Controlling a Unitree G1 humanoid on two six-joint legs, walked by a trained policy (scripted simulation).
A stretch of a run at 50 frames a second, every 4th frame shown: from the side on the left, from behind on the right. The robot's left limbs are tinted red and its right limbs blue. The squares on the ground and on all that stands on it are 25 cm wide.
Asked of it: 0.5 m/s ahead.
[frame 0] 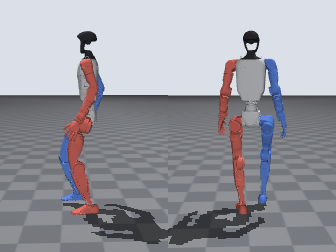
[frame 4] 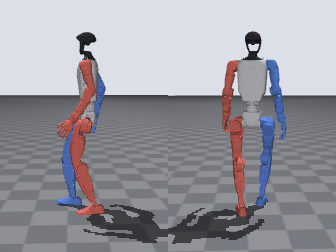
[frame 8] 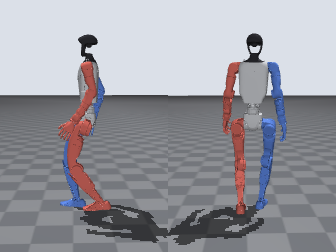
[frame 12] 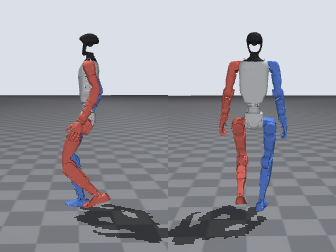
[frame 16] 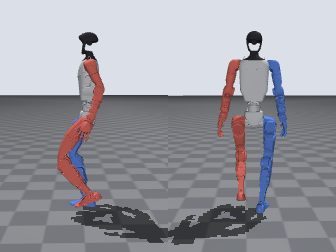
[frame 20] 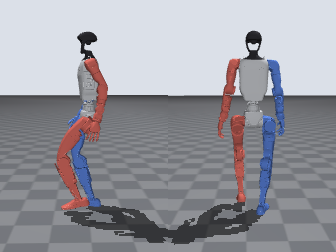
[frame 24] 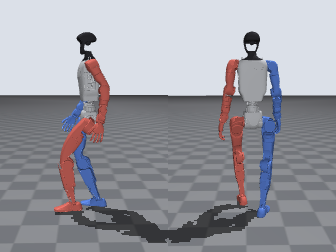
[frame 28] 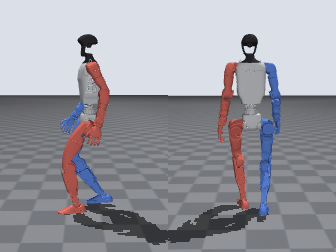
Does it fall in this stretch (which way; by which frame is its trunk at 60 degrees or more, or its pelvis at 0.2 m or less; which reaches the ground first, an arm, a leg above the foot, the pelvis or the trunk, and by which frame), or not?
no
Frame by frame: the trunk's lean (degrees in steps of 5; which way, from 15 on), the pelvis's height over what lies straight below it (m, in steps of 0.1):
0: 0, 0.8
4: 0, 0.8
8: 0, 0.8
12: 0, 0.8
16: 0, 0.8
20: 0, 0.8
24: 0, 0.8
28: 0, 0.7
